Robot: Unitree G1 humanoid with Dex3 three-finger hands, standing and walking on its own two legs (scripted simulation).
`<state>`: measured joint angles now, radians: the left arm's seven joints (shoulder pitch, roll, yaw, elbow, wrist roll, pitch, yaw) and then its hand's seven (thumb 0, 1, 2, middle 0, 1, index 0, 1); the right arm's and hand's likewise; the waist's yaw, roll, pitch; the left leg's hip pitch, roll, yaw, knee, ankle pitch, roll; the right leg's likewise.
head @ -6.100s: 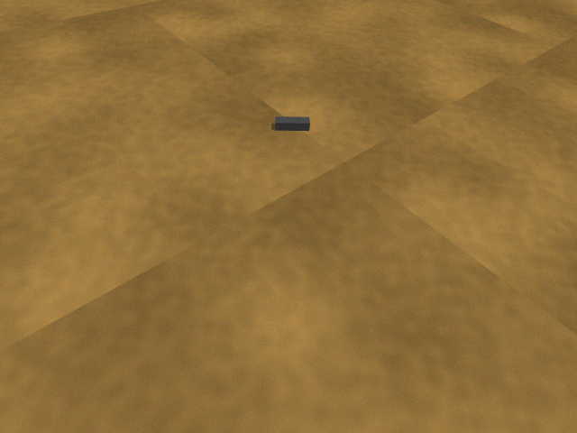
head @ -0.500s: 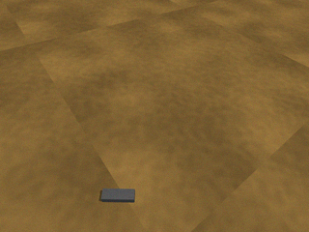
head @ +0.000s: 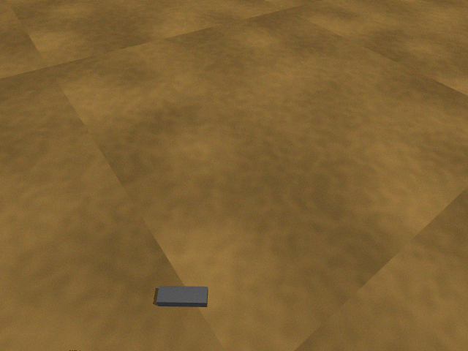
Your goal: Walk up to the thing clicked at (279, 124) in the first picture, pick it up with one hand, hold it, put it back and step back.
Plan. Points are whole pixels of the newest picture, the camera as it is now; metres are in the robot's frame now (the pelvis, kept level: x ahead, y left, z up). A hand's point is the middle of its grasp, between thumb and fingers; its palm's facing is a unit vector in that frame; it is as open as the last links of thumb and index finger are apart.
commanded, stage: stand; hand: left
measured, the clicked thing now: (183, 296) +0.48 +0.16 -0.76
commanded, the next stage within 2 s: none
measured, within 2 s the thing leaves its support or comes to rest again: neither
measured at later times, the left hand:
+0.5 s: hand out of the picture +0.07 +0.25 -0.16, palm faces -0.02 -0.94 -0.33, open 7.4 cm
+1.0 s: hand out of the picture +0.07 +0.25 -0.16, palm faces -0.02 -0.94 -0.33, open 7.4 cm
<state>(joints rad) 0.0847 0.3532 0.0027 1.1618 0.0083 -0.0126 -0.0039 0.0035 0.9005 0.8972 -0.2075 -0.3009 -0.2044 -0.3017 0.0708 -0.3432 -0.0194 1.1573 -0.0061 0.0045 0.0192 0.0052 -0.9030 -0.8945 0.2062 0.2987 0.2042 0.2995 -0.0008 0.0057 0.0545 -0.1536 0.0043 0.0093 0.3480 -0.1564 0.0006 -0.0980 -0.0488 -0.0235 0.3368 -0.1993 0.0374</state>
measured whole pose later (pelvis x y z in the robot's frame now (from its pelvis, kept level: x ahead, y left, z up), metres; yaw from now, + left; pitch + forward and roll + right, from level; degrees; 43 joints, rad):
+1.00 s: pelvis +0.01 -0.01 +0.00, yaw +0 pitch -2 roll +0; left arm 0.12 0.36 0.00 1.14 0.01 0.00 -0.01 0.00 0.90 0.90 -0.21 -0.30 -0.20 -0.30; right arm 0.09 -0.35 0.00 1.15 -0.01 -0.01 0.01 0.01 -0.90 -0.89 0.21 0.30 0.20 0.30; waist 0.00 0.00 0.05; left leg -0.14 0.01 0.00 0.33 -0.15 -0.01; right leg -0.08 -0.04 -0.04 0.31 -0.20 0.03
